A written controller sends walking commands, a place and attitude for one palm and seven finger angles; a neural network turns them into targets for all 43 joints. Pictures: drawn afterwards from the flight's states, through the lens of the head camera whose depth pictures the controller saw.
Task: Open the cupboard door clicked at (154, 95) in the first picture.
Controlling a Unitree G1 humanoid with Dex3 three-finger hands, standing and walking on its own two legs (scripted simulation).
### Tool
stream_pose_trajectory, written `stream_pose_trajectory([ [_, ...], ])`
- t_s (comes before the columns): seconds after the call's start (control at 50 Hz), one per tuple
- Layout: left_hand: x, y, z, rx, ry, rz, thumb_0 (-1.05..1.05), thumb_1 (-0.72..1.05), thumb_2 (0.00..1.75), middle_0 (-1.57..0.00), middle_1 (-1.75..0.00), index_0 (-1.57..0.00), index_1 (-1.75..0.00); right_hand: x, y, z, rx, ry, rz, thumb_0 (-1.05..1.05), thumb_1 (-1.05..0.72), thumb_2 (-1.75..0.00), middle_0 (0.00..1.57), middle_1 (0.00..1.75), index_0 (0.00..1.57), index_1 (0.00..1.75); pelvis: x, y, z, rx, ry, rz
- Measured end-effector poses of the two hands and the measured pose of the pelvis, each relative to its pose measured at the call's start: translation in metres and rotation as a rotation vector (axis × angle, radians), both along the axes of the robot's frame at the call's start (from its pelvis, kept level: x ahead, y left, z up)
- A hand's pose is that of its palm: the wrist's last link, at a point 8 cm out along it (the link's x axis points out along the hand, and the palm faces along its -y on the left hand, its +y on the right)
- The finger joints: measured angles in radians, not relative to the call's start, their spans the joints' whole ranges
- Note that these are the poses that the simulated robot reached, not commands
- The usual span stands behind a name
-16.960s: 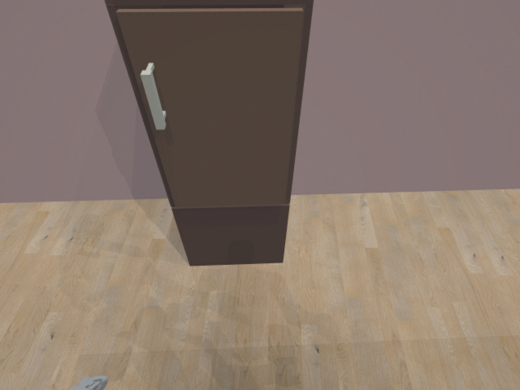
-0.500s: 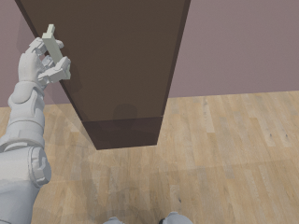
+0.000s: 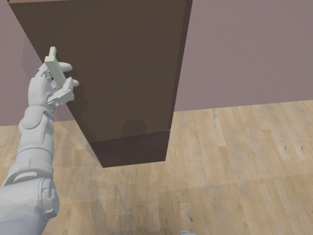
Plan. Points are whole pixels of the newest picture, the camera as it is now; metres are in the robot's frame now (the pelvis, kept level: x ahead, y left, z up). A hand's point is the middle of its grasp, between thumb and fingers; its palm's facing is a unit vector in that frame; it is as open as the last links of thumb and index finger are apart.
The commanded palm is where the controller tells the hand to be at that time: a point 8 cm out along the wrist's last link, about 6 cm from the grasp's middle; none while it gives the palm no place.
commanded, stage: pull the door open along its arc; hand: left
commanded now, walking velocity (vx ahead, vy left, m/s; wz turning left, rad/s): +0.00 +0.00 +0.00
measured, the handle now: (61, 75) +0.51 +0.23 +0.11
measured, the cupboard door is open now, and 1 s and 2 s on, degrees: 4 45 48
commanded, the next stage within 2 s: open thumb and fingers to let go in 0.66 s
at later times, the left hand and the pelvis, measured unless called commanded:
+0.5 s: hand (105, 141) +0.30 +0.10 +0.12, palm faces +0.40 -0.91 +0.08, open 6.1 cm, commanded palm +0.24 +0.14 +0.11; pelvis +0.01 -0.01 +0.01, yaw +3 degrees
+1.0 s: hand (120, 152) +0.28 +0.07 +0.12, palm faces +0.47 -0.88 -0.01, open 7.1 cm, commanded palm +0.23 +0.09 +0.11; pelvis +0.00 -0.04 +0.01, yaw +5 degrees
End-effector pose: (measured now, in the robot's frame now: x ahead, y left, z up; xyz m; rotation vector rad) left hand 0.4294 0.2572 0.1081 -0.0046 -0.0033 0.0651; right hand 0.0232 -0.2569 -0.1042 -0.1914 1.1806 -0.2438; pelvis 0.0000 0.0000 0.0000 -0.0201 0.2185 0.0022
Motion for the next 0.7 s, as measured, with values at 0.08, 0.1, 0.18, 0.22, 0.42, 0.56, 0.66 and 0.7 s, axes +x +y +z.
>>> stream_pose_trajectory([
  [0.08, -0.021, -0.005, -0.001, -0.001, -0.014, -0.017, 0.00, 0.74, 0.77, -0.35, -1.35, -0.36, -1.34, 0.022, 0.001, 0.004, 0.013, -0.067, 0.006, 0.01, -0.91, -0.90, 0.20, 0.30, 0.20, 0.30, 0.005, 0.000, 0.003, 0.002, -0.025, -0.004],
  [0.1, -0.027, -0.007, -0.001, -0.003, -0.018, -0.022, 0.00, 0.73, 0.76, -0.36, -1.35, -0.35, -1.34, 0.029, 0.001, 0.006, 0.017, -0.088, 0.011, 0.01, -0.91, -0.90, 0.20, 0.30, 0.20, 0.30, 0.006, 0.000, 0.004, 0.002, -0.032, -0.004],
  [0.18, -0.054, -0.018, -0.002, -0.011, -0.028, -0.040, 0.00, 0.73, 0.75, -0.36, -1.35, -0.34, -1.33, 0.062, 0.004, 0.012, 0.032, -0.181, 0.048, 0.01, -0.91, -0.90, 0.20, 0.30, 0.20, 0.30, 0.008, 0.000, 0.007, 0.005, -0.061, 0.000],
  [0.22, -0.069, -0.027, -0.002, -0.038, -0.032, -0.003, 0.00, 0.72, 0.74, -0.36, -1.35, -0.34, -1.32, 0.080, 0.007, 0.016, 0.040, -0.235, 0.075, 0.01, -0.91, -0.90, 0.20, 0.30, 0.20, 0.30, 0.009, 0.000, 0.008, 0.007, -0.074, 0.003],
  [0.42, -0.142, -0.090, 0.001, -0.125, -0.013, 0.289, 0.03, 0.68, 0.75, -0.33, -1.34, -0.36, -1.30, 0.166, 0.042, 0.041, 0.119, -0.445, 0.260, 0.01, -0.91, -0.90, 0.20, 0.30, 0.20, 0.30, 0.007, -0.007, 0.012, 0.020, -0.134, 0.031],
  [0.56, -0.180, -0.136, 0.008, -0.028, 0.042, 0.340, 0.03, 0.68, 0.74, -0.32, -1.31, -0.37, -1.33, 0.190, 0.059, 0.050, 0.162, -0.482, 0.316, 0.01, -0.91, -0.90, 0.20, 0.30, 0.20, 0.30, 0.009, -0.017, 0.013, 0.025, -0.184, 0.051],
  [0.66, -0.194, -0.154, 0.010, 0.013, 0.050, 0.305, 0.03, 0.67, 0.73, -0.33, -1.32, -0.38, -1.34, 0.191, 0.055, 0.049, 0.175, -0.463, 0.315, 0.01, -0.91, -0.90, 0.20, 0.30, 0.20, 0.30, 0.010, -0.027, 0.013, 0.025, -0.216, 0.058],
  [0.7, -0.198, -0.159, 0.010, 0.013, 0.055, 0.294, 0.03, 0.66, 0.72, -0.34, -1.32, -0.39, -1.34, 0.189, 0.051, 0.047, 0.177, -0.454, 0.311, 0.01, -0.90, -0.90, 0.20, 0.30, 0.20, 0.30, 0.010, -0.030, 0.013, 0.025, -0.224, 0.061],
])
